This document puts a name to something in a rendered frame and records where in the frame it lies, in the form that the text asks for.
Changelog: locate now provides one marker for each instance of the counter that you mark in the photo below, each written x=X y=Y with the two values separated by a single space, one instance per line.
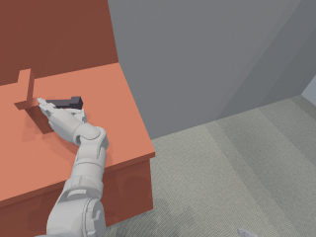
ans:
x=55 y=50

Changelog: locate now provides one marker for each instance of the tap lever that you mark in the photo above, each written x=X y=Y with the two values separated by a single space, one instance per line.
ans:
x=74 y=103

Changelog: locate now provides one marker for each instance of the left robot upper arm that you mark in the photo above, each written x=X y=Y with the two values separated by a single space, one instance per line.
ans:
x=83 y=217

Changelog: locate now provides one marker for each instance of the robot left hand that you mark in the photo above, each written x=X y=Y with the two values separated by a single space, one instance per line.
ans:
x=63 y=122

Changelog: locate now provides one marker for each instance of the left robot forearm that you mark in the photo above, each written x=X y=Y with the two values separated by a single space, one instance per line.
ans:
x=86 y=179

